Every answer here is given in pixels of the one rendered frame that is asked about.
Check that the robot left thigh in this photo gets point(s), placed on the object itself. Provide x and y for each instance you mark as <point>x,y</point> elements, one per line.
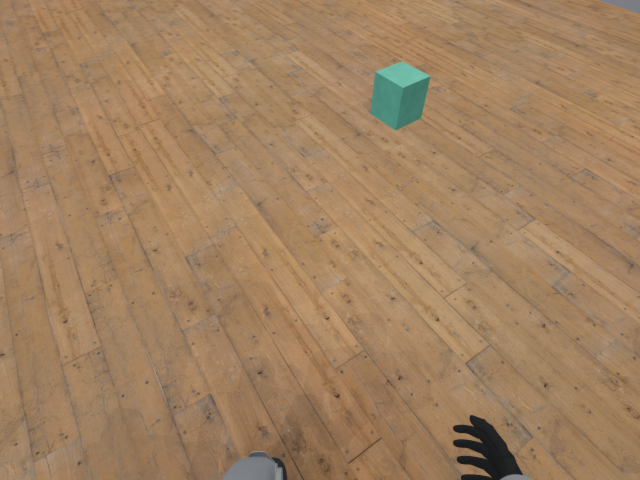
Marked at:
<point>254,468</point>

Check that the carton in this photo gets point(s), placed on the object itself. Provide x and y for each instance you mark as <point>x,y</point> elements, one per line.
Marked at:
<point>399,94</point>

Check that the right robot hand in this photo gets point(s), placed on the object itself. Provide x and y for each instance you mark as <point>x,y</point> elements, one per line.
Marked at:
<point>499,461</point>

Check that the robot left shin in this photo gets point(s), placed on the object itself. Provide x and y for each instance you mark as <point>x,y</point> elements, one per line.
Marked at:
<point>260,454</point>

